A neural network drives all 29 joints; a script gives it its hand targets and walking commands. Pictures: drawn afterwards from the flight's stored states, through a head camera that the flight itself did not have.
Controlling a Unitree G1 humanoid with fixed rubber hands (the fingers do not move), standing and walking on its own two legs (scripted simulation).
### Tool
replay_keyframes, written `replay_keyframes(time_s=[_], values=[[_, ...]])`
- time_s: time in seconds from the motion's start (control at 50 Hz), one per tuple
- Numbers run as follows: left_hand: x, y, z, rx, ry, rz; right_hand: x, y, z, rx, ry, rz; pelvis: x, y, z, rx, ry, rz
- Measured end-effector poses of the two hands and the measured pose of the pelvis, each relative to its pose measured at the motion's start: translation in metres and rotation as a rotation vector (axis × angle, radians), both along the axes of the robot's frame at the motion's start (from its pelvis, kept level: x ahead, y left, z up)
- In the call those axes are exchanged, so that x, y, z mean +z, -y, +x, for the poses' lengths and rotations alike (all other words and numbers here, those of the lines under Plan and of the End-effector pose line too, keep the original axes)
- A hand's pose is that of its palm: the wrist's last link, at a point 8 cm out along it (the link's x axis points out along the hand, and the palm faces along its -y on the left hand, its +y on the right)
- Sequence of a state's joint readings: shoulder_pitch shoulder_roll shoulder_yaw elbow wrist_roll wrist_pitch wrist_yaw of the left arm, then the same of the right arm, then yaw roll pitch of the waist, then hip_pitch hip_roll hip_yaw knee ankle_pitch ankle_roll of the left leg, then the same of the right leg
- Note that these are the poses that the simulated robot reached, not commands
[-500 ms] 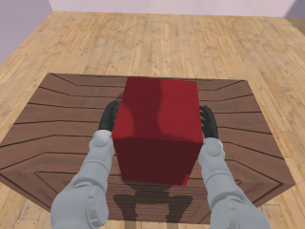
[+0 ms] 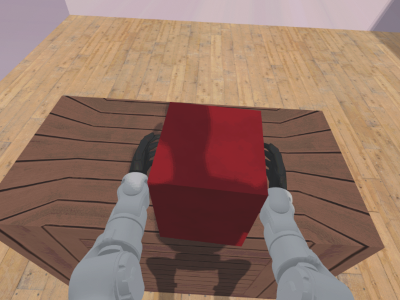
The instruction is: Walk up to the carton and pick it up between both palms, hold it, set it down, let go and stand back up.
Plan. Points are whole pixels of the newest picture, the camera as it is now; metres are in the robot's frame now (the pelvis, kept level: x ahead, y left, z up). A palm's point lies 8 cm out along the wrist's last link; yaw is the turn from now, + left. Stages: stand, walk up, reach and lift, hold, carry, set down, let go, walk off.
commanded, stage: reach and lift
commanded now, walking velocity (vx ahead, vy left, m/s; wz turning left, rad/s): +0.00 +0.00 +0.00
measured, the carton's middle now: (207, 177) +0.39 -0.01 +0.01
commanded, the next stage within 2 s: none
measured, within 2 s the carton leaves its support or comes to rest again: leaves its support in 0.02 s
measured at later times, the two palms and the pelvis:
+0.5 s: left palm (138, 166) +0.38 +0.14 +0.07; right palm (279, 178) +0.34 -0.15 +0.07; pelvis -0.02 +0.00 +0.00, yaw -1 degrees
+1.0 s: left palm (136, 141) +0.37 +0.13 +0.15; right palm (294, 157) +0.34 -0.16 +0.14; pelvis -0.01 -0.01 +0.00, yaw -1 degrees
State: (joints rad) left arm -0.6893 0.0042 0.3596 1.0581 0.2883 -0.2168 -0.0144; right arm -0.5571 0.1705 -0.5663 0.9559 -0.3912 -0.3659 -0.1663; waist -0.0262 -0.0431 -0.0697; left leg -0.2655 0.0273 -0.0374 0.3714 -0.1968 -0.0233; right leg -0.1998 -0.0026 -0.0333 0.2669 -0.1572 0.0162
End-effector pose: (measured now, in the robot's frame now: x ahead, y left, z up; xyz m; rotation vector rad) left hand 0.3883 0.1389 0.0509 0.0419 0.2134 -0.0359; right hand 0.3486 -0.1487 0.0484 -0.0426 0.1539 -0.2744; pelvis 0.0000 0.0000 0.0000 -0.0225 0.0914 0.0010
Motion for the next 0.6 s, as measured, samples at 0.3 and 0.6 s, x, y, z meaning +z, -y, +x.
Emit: replay_keyframes(time_s=[0.3, 0.6], values=[[0.039, 0.007, -0.001, 0.021, 0.156, -0.023, 0.039, 0.007, 0.004, 0.02, 0.155, -0.039, 0.002, 0.003, -0.01, -0.024, 0.019, 0.006], [0.024, 0.005, -0.009, 0.014, 0.043, -0.005, 0.023, 0.005, -0.006, 0.012, 0.045, -0.01, 0.002, 0.005, -0.014, -0.021, 0.018, 0.005]])
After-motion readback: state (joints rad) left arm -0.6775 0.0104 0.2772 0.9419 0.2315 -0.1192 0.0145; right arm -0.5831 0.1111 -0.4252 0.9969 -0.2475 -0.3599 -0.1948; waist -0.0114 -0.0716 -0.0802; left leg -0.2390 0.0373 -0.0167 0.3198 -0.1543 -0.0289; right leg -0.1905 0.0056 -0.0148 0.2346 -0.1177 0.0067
